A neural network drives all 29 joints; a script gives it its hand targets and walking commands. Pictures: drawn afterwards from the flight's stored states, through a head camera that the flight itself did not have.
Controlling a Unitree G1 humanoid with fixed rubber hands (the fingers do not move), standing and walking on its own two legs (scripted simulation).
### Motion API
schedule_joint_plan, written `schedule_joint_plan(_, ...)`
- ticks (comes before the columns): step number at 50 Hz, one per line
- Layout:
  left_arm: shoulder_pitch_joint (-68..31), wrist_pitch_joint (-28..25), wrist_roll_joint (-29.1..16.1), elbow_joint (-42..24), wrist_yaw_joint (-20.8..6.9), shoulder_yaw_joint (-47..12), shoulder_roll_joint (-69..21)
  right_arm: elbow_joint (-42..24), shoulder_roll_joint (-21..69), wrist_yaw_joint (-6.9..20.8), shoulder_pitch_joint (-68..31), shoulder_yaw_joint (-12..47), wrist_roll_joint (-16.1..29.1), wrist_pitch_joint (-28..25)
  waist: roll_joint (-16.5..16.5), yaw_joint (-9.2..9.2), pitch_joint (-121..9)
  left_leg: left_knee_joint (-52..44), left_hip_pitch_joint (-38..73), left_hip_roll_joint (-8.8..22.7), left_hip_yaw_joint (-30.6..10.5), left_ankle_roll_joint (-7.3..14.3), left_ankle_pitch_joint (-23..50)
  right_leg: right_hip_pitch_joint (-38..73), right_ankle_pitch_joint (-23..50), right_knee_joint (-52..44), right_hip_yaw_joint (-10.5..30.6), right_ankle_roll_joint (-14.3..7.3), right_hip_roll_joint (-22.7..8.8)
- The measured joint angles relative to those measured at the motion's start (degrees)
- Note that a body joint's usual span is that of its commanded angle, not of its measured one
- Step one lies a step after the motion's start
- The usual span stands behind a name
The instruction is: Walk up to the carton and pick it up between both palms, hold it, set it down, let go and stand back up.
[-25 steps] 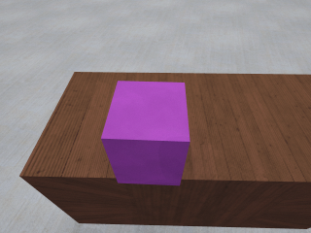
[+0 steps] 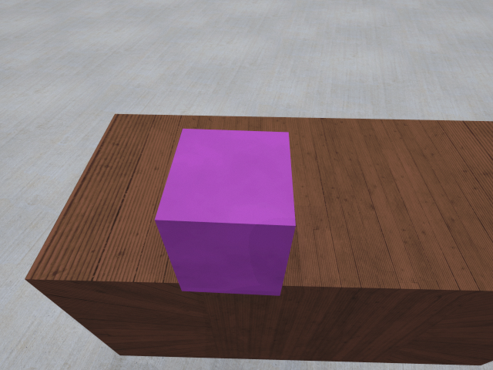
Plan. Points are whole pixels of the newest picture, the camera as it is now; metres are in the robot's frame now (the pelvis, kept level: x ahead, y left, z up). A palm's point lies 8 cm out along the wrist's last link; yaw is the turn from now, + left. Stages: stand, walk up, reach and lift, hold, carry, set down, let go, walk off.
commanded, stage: walk up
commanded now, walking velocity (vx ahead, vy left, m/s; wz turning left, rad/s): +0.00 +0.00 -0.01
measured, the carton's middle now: (232, 215) +0.41 +0.04 -0.01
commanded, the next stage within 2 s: stand in 1.96 s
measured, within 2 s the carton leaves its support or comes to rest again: neither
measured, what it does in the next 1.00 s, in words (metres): steps on the spot: left foot, then right foot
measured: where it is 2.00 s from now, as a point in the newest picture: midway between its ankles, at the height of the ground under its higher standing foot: outside the picture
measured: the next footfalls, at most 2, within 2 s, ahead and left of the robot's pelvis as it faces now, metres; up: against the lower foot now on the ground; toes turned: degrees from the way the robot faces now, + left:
left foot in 0.32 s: +0.05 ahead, +0.16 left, +0.00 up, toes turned +0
right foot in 0.66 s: +0.02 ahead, +0.02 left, +0.00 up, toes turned -7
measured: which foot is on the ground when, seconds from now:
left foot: down 0.00-0.08, up 0.10-0.30, down 0.32-1.00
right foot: down 0.00-0.32, up 0.34-0.64, down 0.66-0.84, up 0.86-1.00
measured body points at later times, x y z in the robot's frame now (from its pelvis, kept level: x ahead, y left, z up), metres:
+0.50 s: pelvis +0.01 +0.10 +0.00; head +0.02 +0.14 +0.45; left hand +0.01 +0.33 -0.17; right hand +0.00 -0.11 -0.14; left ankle +0.01 +0.21 -0.74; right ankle -0.02 -0.05 -0.70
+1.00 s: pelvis +0.01 +0.09 +0.00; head +0.04 +0.12 +0.45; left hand +0.04 +0.33 -0.17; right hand -0.05 -0.14 -0.14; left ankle +0.01 +0.21 -0.74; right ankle -0.04 -0.03 -0.68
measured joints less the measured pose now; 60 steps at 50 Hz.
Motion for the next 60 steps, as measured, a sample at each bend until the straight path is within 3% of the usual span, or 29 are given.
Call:
schedule_joint_plan(4, 0.14, 0.11, 0.41, -0.40, 0.05, -0.07, -0.14, -0.54, -0.35, 0.10, 0.30, -0.35, -0.08, 0.10, 0.54, 0.39, 0.32, 1.14, -0.97, 0.14, 0.24, 0.07, -0.32, -0.69, 0.09, 0.41, 0.14, 0.10, 0.06)
schedule_joint_plan(9, 1.84, 0.11, 1.80, -2.34, 0.92, 1.24, 0.17, -1.91, -4.81, 0.48, 0.10, -2.26, -1.19, 3.13, 2.28, 3.59, -0.22, 21.07, -10.14, -0.35, 1.50, -1.46, -10.54, -3.35, -0.27, 2.16, 2.40, 1.15, -1.57)
schedule_joint_plan(11, 2.88, 0.24, 2.06, -2.16, 1.23, 1.98, 1.18, -3.39, -5.90, 0.58, -0.59, -2.93, -0.94, 3.38, 1.74, 3.79, -0.64, 24.66, -12.33, 0.11, 0.91, -1.94, -11.69, -3.41, 0.52, 1.09, 3.42, 2.30, -2.64)
schedule_joint_plan(14, 2.96, 1.07, 2.36, -1.54, 1.42, 2.83, 3.15, -5.92, -6.43, 0.83, -1.67, -3.26, -0.58, 2.66, 1.08, 2.62, -0.94, 19.29, -12.38, 2.37, -1.35, -2.47, -9.37, -3.55, 0.74, 0.74, 3.35, 4.23, -3.66)
schedule_joint_plan(16, 2.36, 1.40, 1.97, -1.50, 1.21, 3.14, 4.33, -6.87, -6.25, 0.77, -2.12, -3.14, -0.19, 1.44, 0.52, 1.83, -0.58, 9.13, -9.17, 3.71, -2.28, -2.51, -1.88, -4.54, -0.85, 3.76, 3.30, 5.31, -3.99)
schedule_joint_plan(18, 1.61, 2.03, 1.20, -0.93, 1.01, 3.35, 6.16, -6.98, -3.82, 0.78, -2.74, -2.72, -0.32, 0.08, -3.69, 1.39, 0.13, 8.76, -7.84, 1.73, -0.26, -2.01, -0.72, -7.00, -7.80, 10.87, 5.20, 2.72, -5.23)
schedule_joint_plan(19, 1.71, 2.58, 1.08, -1.02, 0.99, 3.35, 6.53, -7.47, -2.85, 0.88, -2.23, -2.22, -0.35, -0.23, -4.43, 1.48, -0.53, 8.75, -7.45, 1.90, 0.52, -1.72, -1.22, -8.64, -11.32, 14.38, 5.02, 1.87, -4.18)
schedule_joint_plan(23, 0.82, 3.63, 0.48, -2.09, -0.54, 2.60, 5.77, -7.18, -0.43, 1.22, 0.65, -1.00, -0.61, 0.32, -2.69, -0.47, -3.46, 3.20, -5.10, 2.57, -0.48, -0.29, 0.55, -11.17, -12.50, 22.36, 0.06, 0.13, -0.36)
schedule_joint_plan(26, -1.02, 2.36, 0.12, -3.22, -1.09, 2.29, 4.37, -6.49, 0.91, 0.64, 1.16, -0.01, -0.45, -0.34, -2.09, 0.55, -2.64, -0.08, -3.52, 1.52, 0.60, 0.68, 2.41, -11.98, -10.58, 23.88, -1.18, -0.45, 0.72)
schedule_joint_plan(30, -2.13, 2.29, 0.27, -3.27, -0.81, 1.61, 2.40, -5.37, 1.05, 0.09, 1.29, 0.43, -0.46, -0.57, -1.78, 0.33, -1.78, 0.90, -4.08, -1.13, 1.76, 1.96, 1.53, -9.06, -9.15, 17.37, -2.60, -0.84, 0.99)
schedule_joint_plan(32, -2.34, 2.24, 0.22, -3.16, -0.78, 1.41, 1.77, -4.67, 1.11, -0.05, 1.14, 0.63, -0.46, -0.27, -1.71, 0.37, -1.44, 2.19, -4.82, -2.45, 2.40, 2.40, 0.75, -6.27, -4.63, 10.91, -2.96, -1.06, 1.26)
schedule_joint_plan(33, -2.17, 1.91, 0.15, -2.96, -0.75, 1.36, 1.54, -4.32, 1.00, -0.06, 0.95, 0.65, -0.31, -0.05, -1.42, 0.53, -1.24, 2.92, -5.09, -2.88, 2.82, 2.49, 0.25, -4.54, -3.38, 7.33, -3.02, -2.28, 1.27)
schedule_joint_plan(36, -1.01, 0.84, 0.06, -1.71, -0.19, 0.65, -0.40, -3.62, -0.43, 0.02, 0.50, 0.51, 0.20, 0.26, 2.98, -0.02, -0.81, 2.92, -4.22, -1.35, 2.10, 2.12, -0.17, -1.43, -2.48, 2.49, -3.84, -4.04, 2.99)
schedule_joint_plan(41, 0.85, 0.37, -0.33, 0.11, 0.24, 0.00, -0.16, -3.60, -0.43, 0.28, -0.08, 0.67, 0.12, 0.00, 2.25, -1.40, -0.49, 0.58, -2.17, -1.02, 2.37, 2.09, 0.75, 0.46, -1.32, 0.09, -3.53, -3.95, 3.46)
schedule_joint_plan(43, 0.68, 1.37, -0.13, 0.00, 0.14, 0.70, 0.91, -4.60, -0.36, 0.02, -0.35, 0.40, -0.49, -0.16, 0.61, -2.16, 0.09, 1.93, -2.94, -0.76, 2.49, 1.92, 0.21, -1.50, -3.09, 4.06, -3.96, -2.99, 3.27)
schedule_joint_plan(47, -1.06, 3.84, 0.85, -1.33, -0.57, 2.31, 3.68, -5.16, -1.32, -1.45, 0.52, -0.59, -1.21, 0.37, -0.34, -3.00, 0.46, 3.57, -4.29, 2.14, 1.62, 1.21, -0.29, -9.98, -12.17, 23.78, -4.79, -0.97, 4.00)
schedule_joint_plan(50, -3.18, 3.94, 1.22, -3.38, -1.45, 3.06, 5.07, -4.78, -2.48, -1.93, 1.56, -1.50, -1.42, 0.92, -0.14, -3.07, 0.52, 2.57, -4.64, 4.26, 0.60, -0.14, 0.70, -14.58, -10.29, 31.62, -3.26, -0.13, 3.22)
schedule_joint_plan(53, -5.24, 2.70, 0.66, -5.49, -1.73, 3.11, 5.40, -3.91, -2.81, -1.61, 2.03, -1.47, -1.22, 0.69, -0.99, -1.86, 0.40, 1.73, -4.91, 4.76, 0.69, -1.43, 1.57, -14.59, -7.23, 25.78, -0.30, 0.00, 1.19)
schedule_joint_plan(57, -6.69, 1.03, -0.24, -6.34, -1.18, 2.41, 3.90, -2.45, -2.53, -0.65, 1.74, -0.96, -0.91, 0.77, -1.25, -1.19, 0.34, 5.85, -6.15, 4.07, 0.26, -3.14, -0.45, -6.91, 1.01, 6.19, -0.44, 0.01, -0.47)
schedule_joint_plan(58, -6.78, 0.62, -0.30, -5.93, -0.92, 2.21, 2.67, -2.04, -3.06, -0.39, 1.12, -0.96, -0.90, 1.06, 0.66, -1.17, 0.75, 7.30, -6.18, 5.16, -0.34, -3.47, -1.34, -5.78, 0.83, 5.16, -1.16, -0.81, 0.56)
schedule_joint_plan(60, -5.36, -0.01, 0.22, -5.57, 0.12, 1.65, 0.93, -2.20, -3.90, -0.08, 0.91, -0.99, -0.48, 1.67, 3.99, -1.88, -0.16, 9.11, -6.46, 6.18, -1.83, -2.13, -5.67, -4.32, 0.38, 3.99, -2.56, -1.65, 2.03)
